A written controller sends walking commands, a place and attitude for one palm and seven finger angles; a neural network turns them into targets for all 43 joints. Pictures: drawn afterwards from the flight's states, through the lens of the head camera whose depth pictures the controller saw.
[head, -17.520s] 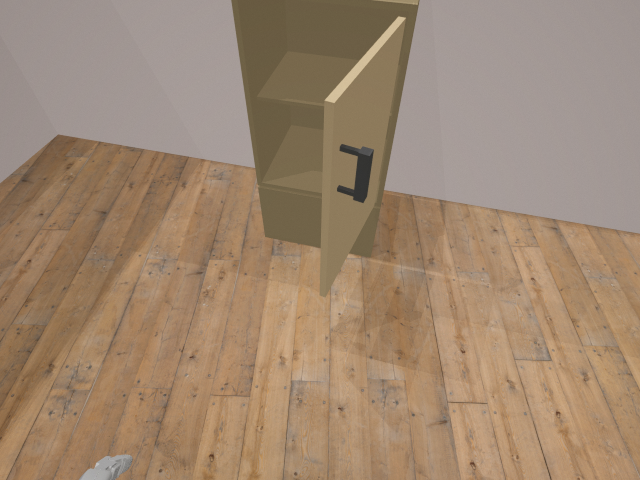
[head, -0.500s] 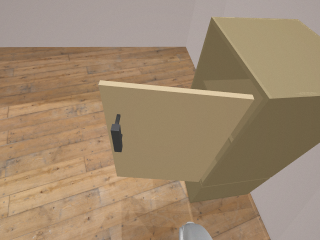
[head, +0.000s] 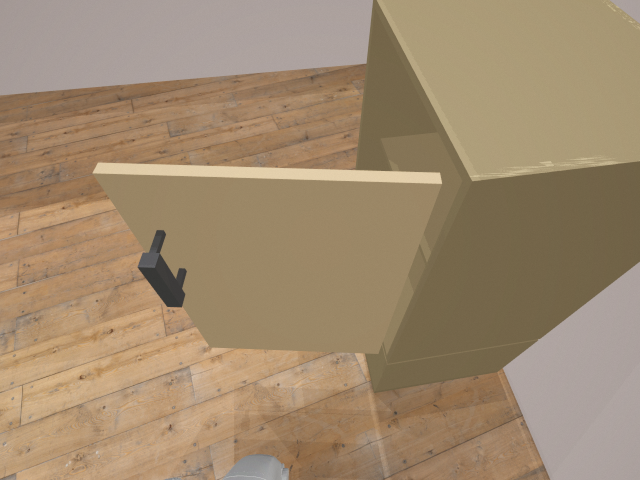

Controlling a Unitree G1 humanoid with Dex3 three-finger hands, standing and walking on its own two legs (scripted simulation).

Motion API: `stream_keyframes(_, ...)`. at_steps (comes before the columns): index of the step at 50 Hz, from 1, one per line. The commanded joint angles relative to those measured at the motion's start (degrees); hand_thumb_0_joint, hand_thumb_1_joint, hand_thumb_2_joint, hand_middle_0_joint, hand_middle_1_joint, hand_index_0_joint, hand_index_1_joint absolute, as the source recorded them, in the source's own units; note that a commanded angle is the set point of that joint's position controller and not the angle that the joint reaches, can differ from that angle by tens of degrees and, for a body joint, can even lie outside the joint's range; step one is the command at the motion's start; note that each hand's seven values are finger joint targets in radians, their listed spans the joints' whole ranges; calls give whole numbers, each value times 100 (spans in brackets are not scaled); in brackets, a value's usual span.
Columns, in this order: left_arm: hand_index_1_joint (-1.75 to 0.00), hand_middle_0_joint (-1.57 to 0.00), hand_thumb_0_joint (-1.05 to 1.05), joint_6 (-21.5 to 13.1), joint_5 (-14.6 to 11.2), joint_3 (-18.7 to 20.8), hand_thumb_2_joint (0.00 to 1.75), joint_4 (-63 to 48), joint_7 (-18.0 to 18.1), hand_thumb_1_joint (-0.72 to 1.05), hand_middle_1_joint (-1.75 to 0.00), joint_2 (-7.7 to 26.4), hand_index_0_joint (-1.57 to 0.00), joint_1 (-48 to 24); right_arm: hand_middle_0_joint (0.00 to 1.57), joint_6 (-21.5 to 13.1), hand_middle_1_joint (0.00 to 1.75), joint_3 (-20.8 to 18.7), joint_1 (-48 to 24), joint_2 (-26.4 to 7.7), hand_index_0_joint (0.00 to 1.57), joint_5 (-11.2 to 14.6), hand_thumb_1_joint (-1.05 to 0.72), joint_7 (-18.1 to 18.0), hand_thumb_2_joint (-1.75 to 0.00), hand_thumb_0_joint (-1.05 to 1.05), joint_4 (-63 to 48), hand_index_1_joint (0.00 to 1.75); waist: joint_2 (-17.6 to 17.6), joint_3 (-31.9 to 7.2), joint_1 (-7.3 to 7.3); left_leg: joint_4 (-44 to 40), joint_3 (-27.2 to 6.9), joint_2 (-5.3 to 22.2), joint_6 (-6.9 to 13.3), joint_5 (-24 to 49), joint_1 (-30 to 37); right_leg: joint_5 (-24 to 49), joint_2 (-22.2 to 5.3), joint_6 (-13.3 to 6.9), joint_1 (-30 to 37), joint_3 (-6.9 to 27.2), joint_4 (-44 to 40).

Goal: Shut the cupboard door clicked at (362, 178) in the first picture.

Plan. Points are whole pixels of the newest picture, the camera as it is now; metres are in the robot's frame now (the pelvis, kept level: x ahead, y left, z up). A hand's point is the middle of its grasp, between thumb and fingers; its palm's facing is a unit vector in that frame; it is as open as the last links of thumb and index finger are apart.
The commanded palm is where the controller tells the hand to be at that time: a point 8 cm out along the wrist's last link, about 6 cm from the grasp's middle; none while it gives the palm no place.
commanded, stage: shuffle to correct the standing spot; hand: left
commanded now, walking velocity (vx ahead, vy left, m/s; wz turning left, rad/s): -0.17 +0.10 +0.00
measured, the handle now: (167, 269) +0.39 +0.24 -0.03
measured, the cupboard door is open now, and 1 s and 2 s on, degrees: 79 79 79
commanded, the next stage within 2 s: come to a stop and stand still in 0.04 s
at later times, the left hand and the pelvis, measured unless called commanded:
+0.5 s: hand out of the picture -0.09 +0.20 -0.17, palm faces +0.11 -0.98 -0.18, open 7.4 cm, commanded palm none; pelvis -0.08 +0.02 +0.01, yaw +1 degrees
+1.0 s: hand out of the picture -0.09 +0.12 -0.18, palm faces +0.04 -0.99 -0.13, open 7.3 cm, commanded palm none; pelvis -0.08 -0.03 +0.00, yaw +0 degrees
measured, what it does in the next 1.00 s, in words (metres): steps on the spot: left foot, then right foot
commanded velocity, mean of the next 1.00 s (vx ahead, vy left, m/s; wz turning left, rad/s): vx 0.06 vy -0.01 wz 0.00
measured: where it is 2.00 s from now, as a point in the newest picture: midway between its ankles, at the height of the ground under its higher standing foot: outside the picture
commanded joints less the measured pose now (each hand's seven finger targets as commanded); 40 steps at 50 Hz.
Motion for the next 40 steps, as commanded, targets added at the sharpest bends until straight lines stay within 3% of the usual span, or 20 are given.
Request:
stream_keyframes(1, -30, -20, 0, -70, 10, 170, 90, -317, 54, 90, -30, 813, -20, 519, 20, 21, 30, 46, 401, -93, 20, -32, -90, 52, -90, 0, -214, 30, -406, -1006, 161, -571, -16, 54, -102, 83, 53, 4550, -1678, -904, 1013, 1391, -575)
stream_keyframes(6, -30, -20, 0, -37, 14, 225, 90, -252, 28, 90, -30, 999, -20, 787, 20, 36, 30, 62, 12, -225, 20, -23, -90, 74, -90, 0, -400, 30, -495, -1067, 359, -1300, -85, 9, -90, 3, 213, 4023, -1916, -1057, 1213, 1892, -730)
stream_keyframes(9, -30, -20, 0, 4, 32, 243, 90, -258, 23, 90, -30, 1039, -20, 704, 20, 15, 30, 77, 117, -196, 20, -28, -90, 120, -90, 0, -427, 30, -490, -1096, 334, -1864, -111, 60, 24, 156, 649, 2231, -1875, -1011, 797, 2034, -1026)
stream_keyframes(13, -30, -20, 0, 56, -4, 208, 90, -239, -30, 90, -30, 994, -20, 454, 20, -94, 30, 130, 905, -108, 20, -62, -90, 200, -90, 0, -154, 30, -510, -963, 33, -3740, 283, -131, 281, 1199, 2343, -1318, -1222, -256, -419, 1677, -1574)
stream_keyframes(14, -30, -20, 0, 59, -12, 184, 90, -191, -34, 90, -30, 866, -20, 436, 20, -128, 30, 139, 1083, -150, 20, -72, -90, 179, -90, 0, -74, 30, -327, -939, -10, -4185, 205, 35, 339, 1152, 2773, -1845, -1008, -41, -740, 1451, -1457)
stream_keyframes(15, -30, -20, 0, 81, -21, 134, 90, -220, -50, 90, -30, 678, -20, 379, 20, -136, 30, 133, 1188, -326, 20, -120, -90, 167, -90, 0, -61, 30, 193, -597, -67, -4618, -253, 375, 502, 482, 2466, -2083, -632, 192, -978, 1169, -1102)
stream_keyframes(17, -30, -20, 0, 79, -54, 89, 90, -181, -111, 90, -30, 339, -20, 468, 20, -127, 30, 155, 717, -576, 20, -244, -90, 166, -90, 0, -247, 30, 1477, 14, 108, -5775, -1811, 1626, 1108, -1214, 758, -1027, 45, 447, -513, 229, 781)
stream_keyframes(18, -30, -20, 0, 93, 15, 85, 90, -95, -130, 90, -30, 399, -20, 425, 20, -177, 30, 195, 318, -515, 20, -215, -90, 142, -90, 0, -343, 30, 1583, 342, 162, -6039, -2013, 1730, 1263, -1181, 195, -911, -42, 404, -373, 404, 1697)
stream_keyframes(20, -30, -20, 0, 108, 65, 155, 90, -23, -206, 90, -30, 336, -20, 848, 20, -246, 30, 181, 123, -519, 20, -192, -90, 107, -90, 0, -480, 30, 725, 493, 418, -5816, -1695, 1627, 1354, -563, 93, -897, 24, 370, -679, 563, 2934)
stream_keyframes(21, -30, -20, 0, 85, 66, 151, 90, 46, -215, 90, -30, 303, -20, 949, 20, -285, 30, 196, 146, -580, 20, -176, -90, 105, -90, 0, -479, 30, 450, 537, 431, -5737, -1575, 1553, 1335, -359, 236, -875, 4, 373, -899, 562, 3291)
stream_keyframes(24, -30, -20, 0, 15, 57, 139, 90, 44, -235, 90, -30, 293, -20, 855, 20, -384, 30, 207, 619, -555, 20, -161, -90, 76, -90, 0, -336, 30, 433, 459, 233, -5581, -1418, 1426, 1299, 160, 1002, -767, -119, 381, -1475, 491, 3491)
stream_keyframes(29, -30, -20, 0, -64, 11, 25, 90, -57, -241, 90, -30, 198, -20, 467, 20, -465, 30, 207, 1279, -579, 20, -212, -90, 26, -90, 0, -27, 30, 682, -116, -73, -5206, -1492, 1583, 1375, 1745, 1976, -1342, -357, 416, -1075, 348, 1753)
stream_keyframes(32, -30, -20, 0, -125, -53, -29, 90, 170, -214, 90, -30, 16, -20, 918, 20, -407, 30, 215, 1245, -650, 20, -183, -90, 21, -90, 0, 98, 30, 725, -565, 125, -4626, -1186, 1402, 1179, 2431, 1737, -1129, -191, 414, 199, 205, 154)
stream_keyframes(33, -30, -20, 0, -153, -57, -40, 90, 323, -198, 90, -30, 1, -20, 1183, 20, -387, 30, 233, 1211, -610, 20, -136, -90, 29, -90, 0, 137, 30, 476, -717, 254, -4346, -970, 1207, 986, 2197, 1473, -368, -173, 451, 834, 160, -590)
stream_keyframes(34, -30, -20, 0, -184, -51, -18, 90, 419, -154, 90, -30, 182, -20, 1233, 20, -393, 30, 266, 1288, -364, 20, -78, -90, 58, -90, 0, 203, 30, 9, -748, 237, -4085, -730, 898, 717, 1840, 830, 142, -395, 421, 1666, 469, -1021)
stream_keyframes(35, -30, -20, 0, -221, -48, 0, 90, 546, -110, 90, -30, 424, -20, 1584, 20, -423, 30, 332, 1153, -171, 20, -21, -90, 66, -90, 0, 157, 30, -611, -782, 375, -3509, -120, 495, 414, 1148, 248, 409, -1118, 294, 2209, 1310, -1210)
stream_keyframes(36, -30, -20, 0, -221, -61, 33, 90, 604, -106, 90, -30, 712, -20, 1692, 20, -407, 30, 371, 969, -31, 20, -30, -90, 70, -90, 0, 57, 30, -1272, -508, 396, -3091, 254, 167, 217, 447, -141, 929, -1754, -40, 1972, 1977, -1420)
stream_keyframes(37, -30, -20, 0, -216, -65, 5, 90, 599, -128, 90, -30, 744, -20, 1619, 20, -396, 30, 340, 884, -68, 20, -75, -90, 88, -90, 0, 52, 30, -986, -482, 383, -2782, 238, 211, 180, 230, 65, 1122, -1962, -386, 1590, 1974, -1388)
stream_keyframes(39, -30, -20, 0, -235, -71, -22, 90, 586, -112, 90, -30, 551, -20, 1181, 20, -307, 30, 327, 922, 28, 20, -83, -90, 90, -90, 0, 243, 30, -1282, -199, 221, -2530, 187, 325, 156, 477, 320, 1401, -1579, -456, 1129, 1666, -1376)
stream_keyframes(40, -30, -20, 0, -230, -88, -77, 90, 608, -105, 90, -30, 374, -20, 1068, 20, -283, 30, 342, 898, 73, 20, -70, -90, 74, -90, 0, 360, 30, -1060, 122, 171, -2632, 159, 373, 138, 786, 572, 1641, -1450, -414, 724, 1445, -1360)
